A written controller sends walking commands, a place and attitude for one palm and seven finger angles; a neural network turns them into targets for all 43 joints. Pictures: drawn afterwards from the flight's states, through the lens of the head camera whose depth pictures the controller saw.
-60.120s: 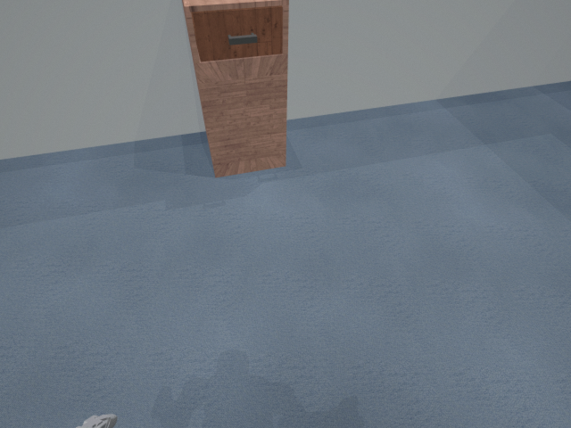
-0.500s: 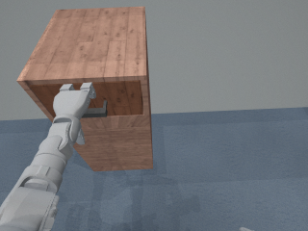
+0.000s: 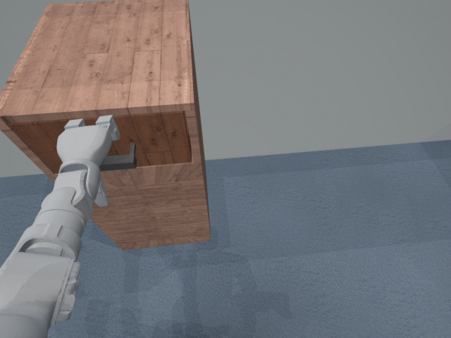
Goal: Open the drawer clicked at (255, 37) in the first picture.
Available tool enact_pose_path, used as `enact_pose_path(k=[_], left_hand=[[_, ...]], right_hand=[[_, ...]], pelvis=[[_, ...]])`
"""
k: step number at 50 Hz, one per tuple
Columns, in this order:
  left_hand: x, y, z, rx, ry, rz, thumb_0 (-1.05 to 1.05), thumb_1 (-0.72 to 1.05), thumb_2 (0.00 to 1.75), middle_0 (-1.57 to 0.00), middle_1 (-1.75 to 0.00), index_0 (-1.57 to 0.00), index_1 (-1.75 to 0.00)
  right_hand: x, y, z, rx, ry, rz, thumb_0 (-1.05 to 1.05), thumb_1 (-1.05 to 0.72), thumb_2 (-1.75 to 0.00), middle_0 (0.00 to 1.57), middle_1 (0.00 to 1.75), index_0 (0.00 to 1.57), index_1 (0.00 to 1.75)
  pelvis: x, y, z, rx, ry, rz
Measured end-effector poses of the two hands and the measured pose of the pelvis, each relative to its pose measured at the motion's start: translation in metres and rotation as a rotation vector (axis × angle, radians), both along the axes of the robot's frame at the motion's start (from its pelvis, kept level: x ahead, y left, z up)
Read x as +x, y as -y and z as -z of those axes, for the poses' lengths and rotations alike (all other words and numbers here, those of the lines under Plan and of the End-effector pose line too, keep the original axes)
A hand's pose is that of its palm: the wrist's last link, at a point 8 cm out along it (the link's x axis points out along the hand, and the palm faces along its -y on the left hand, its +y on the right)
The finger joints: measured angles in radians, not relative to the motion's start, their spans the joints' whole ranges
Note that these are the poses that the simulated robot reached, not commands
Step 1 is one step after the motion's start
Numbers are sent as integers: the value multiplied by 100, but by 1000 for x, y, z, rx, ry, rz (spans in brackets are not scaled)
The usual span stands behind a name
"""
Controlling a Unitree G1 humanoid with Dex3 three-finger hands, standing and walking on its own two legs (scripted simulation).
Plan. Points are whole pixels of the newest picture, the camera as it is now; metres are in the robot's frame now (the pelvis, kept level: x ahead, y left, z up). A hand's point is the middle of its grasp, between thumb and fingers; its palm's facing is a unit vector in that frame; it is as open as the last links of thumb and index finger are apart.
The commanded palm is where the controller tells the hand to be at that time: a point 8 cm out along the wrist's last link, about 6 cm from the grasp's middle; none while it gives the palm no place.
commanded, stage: move the hooked fingers above the handle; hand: left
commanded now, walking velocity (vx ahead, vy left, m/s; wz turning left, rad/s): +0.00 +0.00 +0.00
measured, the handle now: (111, 156) +0.51 +0.24 -0.03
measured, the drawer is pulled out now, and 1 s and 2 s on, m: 0.00 0.00 0.00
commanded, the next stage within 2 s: none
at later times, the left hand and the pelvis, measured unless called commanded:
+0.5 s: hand (92, 166) +0.45 +0.25 +0.01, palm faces -0.10 -0.04 -0.99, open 13.7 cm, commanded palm +0.44 +0.24 +0.08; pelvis +0.00 +0.02 +0.00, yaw +0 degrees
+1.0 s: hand (96, 156) +0.46 +0.24 +0.03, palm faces -0.03 -0.04 -1.00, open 13.8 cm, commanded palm +0.44 +0.24 +0.08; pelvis -0.01 +0.03 +0.00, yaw +1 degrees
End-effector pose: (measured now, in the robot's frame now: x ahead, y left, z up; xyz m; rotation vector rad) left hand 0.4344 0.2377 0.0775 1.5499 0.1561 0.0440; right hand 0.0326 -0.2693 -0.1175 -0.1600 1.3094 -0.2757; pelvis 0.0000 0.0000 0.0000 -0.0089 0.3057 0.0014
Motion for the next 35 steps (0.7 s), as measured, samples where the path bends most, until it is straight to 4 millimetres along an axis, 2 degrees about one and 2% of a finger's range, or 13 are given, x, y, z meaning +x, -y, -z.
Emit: enact_pose_path(k=[5,12,19,25,29,35], left_hand=[[-7,-13,12,-13,-90,-16,0,-49,30,-33,-121,-33,-121],[-4,-5,-5,-28,11,127,-1,-49,30,-32,-121,-33,-120],[4,-5,-9,-37,69,68,-1,-49,30,-34,-123,-34,-122],[-3,-13,7,-14,-30,11,0,-49,30,-33,-122,-33,-123],[-9,-14,15,-35,-58,53,0,-49,30,-32,-121,-33,-121],[-3,-11,1,-40,52,133,-1,-49,30,-32,-121,-33,-120]], right_hand=[[-5,-4,-6,-14,3,9,1,-90,-90,21,30,20,30],[-8,-2,-5,-50,-26,-10,1,-90,-90,21,30,20,30],[-4,-11,0,-22,-13,-15,1,-90,-90,20,30,20,30],[-1,-23,-3,-4,15,-1,1,-90,-90,20,30,20,30],[-2,-27,-6,-18,17,-7,1,-90,-90,21,30,20,30],[-7,-29,-4,-40,-12,-30,1,-90,-90,21,30,20,30]], pelvis=[[-1,1,-2,-4,13,-8],[-1,-6,1,-15,6,-31],[-1,-14,3,-16,-7,-18],[-3,-19,1,-17,5,-6],[-4,-22,1,-22,14,-15],[-6,-28,4,-29,4,-35]])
